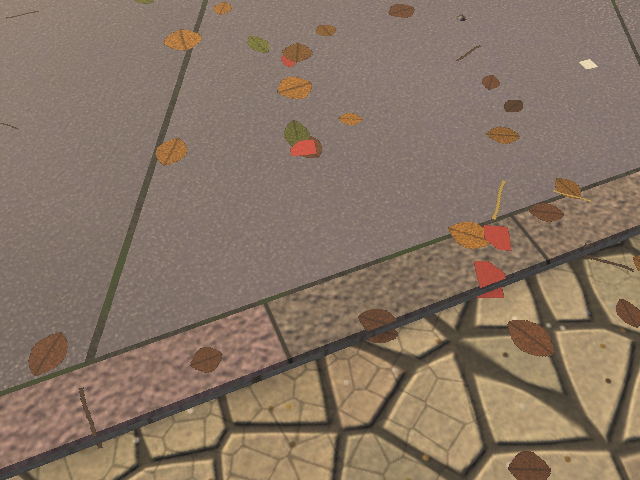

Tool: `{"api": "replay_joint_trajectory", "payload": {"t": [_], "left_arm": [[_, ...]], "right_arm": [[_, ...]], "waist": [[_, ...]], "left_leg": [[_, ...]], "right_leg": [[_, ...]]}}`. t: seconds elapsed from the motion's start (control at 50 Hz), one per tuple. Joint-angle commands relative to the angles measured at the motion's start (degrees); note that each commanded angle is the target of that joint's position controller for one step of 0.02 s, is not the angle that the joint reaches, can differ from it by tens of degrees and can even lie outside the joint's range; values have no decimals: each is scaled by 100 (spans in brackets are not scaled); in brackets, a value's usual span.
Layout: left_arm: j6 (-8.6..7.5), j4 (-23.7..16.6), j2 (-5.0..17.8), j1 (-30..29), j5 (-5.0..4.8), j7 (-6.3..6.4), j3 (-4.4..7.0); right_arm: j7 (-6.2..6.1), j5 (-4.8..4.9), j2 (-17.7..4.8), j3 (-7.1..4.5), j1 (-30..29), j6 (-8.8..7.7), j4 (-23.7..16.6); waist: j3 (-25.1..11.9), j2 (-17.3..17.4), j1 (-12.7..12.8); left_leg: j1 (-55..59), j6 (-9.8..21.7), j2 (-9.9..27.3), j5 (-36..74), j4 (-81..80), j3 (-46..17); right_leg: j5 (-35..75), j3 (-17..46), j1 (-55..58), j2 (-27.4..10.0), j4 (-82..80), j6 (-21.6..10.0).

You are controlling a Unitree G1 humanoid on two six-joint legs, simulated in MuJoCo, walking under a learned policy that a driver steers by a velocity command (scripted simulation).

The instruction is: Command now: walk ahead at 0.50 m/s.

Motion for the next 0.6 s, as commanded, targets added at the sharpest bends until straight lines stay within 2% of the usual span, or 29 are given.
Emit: {"api": "replay_joint_trajectory", "payload": {"t": [0.02, 0.06, 0.08, 0.12, 0.18, 0.2, 0.22, 0.26, 0.28, 0.3, 0.32, 0.34, 0.36, 0.38, 0.4, 0.42, 0.44, 0.48, 0.54, 0.6], "left_arm": [[134, -298, 74, 176, 152, -84, 17], [251, -445, 75, -126, 193, -137, 11], [287, -550, 136, -336, 190, -143, 9], [303, -773, 286, -834, 156, -158, 16], [354, -1005, 341, -1322, 69, -155, -1], [394, -1020, 364, -1353, 79, -119, 17], [413, -999, 427, -1317, 86, -83, 62], [358, -978, 484, -1102, 90, -35, 147], [309, -864, 516, -685, 73, -11, 203], [244, -536, 541, 223, 65, 17, 275], [183, -105, 833, 1382, 104, 61, 400], [142, 12, 1318, 1564, 205, 74, 473], [83, -204, 1126, 578, 189, 30, 356], [43, -481, 875, -217, 92, 1, 284], [-10, -517, 631, -391, 40, -29, 207], [-77, -452, 524, -411, 31, -11, 160], [-133, -378, 407, -318, 39, 28, 111], [-239, -206, 382, 148, 55, 86, 83], [-304, -63, 504, 651, 34, 100, 99], [-305, 17, 428, 1032, 22, 99, 51]], "right_arm": [[-45, 82, -281, -18, 460, -161, 41], [-50, 137, -412, -43, 628, -250, 188], [-44, 112, -452, -49, 656, -265, 217], [-29, 73, -485, -43, 652, -270, 220], [23, 79, -741, -100, 613, -235, 210], [27, 79, -833, -133, 705, -224, 249], [31, 78, -817, -133, 782, -206, 288], [25, 56, -825, -137, 794, -173, 335], [19, 31, -867, -151, 721, -150, 338], [26, 15, -864, -152, 592, -95, 327], [41, -9, -675, -90, 676, -46, 279], [135, 95, -210, -3, 684, -43, 13], [174, 143, -349, -35, 630, -80, -139], [222, 195, -584, -90, 561, -89, -177], [233, 195, -598, -94, 503, -92, -164], [226, 165, -466, -77, 558, -79, -161], [244, 108, -361, -42, 642, -27, -143], [288, 56, -329, -32, 497, 59, -183], [302, 41, -372, -22, -83, 152, -397], [293, 37, -371, 5, -798, 152, -690]], "waist": [[-544, 465, 150], [-261, 667, 252], [-185, 740, 265], [-24, 741, 282], [63, 796, 300], [66, 795, 266], [70, 683, 237], [16, 637, 350], [-143, 663, 543], [-526, 465, 953], [-1118, -31, 1277], [-920, -1315, 958], [-520, -972, 371], [-142, -333, 22], [-95, 119, -65], [-75, 149, -214], [-84, 27, -284], [-79, 0, -194], [-5, 84, -25], [66, 48, 185]], "left_leg": [[940, 211, 1559, 1003, -1573, -1653], [754, 265, 1419, 1088, -1801, -1343], [712, 290, 1376, 1044, -1904, -1244], [671, 274, 1327, 1064, -2015, -1084], [547, 197, 1256, 1248, -2279, -796], [728, 210, 1426, 1315, -2359, -840], [966, 242, 1521, 1449, -2306, -817], [1395, 226, 1645, 2248, -1763, -673], [1458, 183, 1578, 3085, -1086, -504], [1289, 81, 1302, 3709, 191, -191], [172, -62, 858, 2778, 2011, -80], [-1662, -282, 47, -255, 3788, -40], [-2091, -169, 170, 117, 4708, -1112], [-2088, -177, 503, 678, 4843, -1060], [-1858, -232, 667, 864, 4724, -1019], [-1670, -311, 814, 993, 4496, -1019], [-1480, -407, 911, 1030, 4235, -979], [-1541, -537, 966, 1310, 4105, -853], [-2195, -707, 1069, 1688, 3741, -683], [-2562, -901, 1079, 1907, 2944, -499]], "right_leg": [[194, 104, -918, -224, -26, 32], [451, -86, -1095, -216, -340, 158], [602, -169, -1217, -229, -498, 221], [945, -206, -1306, -296, -1159, 305], [1016, -484, -544, -179, -2572, 333], [898, -557, -407, -172, -2706, 274], [831, -695, -373, -130, -2722, 191], [510, -758, -219, -57, -2891, -29], [322, -881, 239, 133, -3144, -111], [438, -1077, 1244, 412, -3702, -175], [-295, -431, 2905, 82, -4011, -282], [-2857, 2532, 3233, -1413, -5364, -612], [-3001, 3731, 2368, -1623, -6128, -812], [-2391, 3006, 1666, -1759, -6104, -891], [-1547, 2452, 1257, -1587, -6151, -827], [-829, 1858, 1056, -1334, -6163, -682], [-306, 1385, 936, -1124, -6187, -581], [682, 902, 1060, -981, -6194, -613], [1539, 520, 1527, -917, -6265, -743], [2206, 493, 1919, -845, -6235, -874]]}}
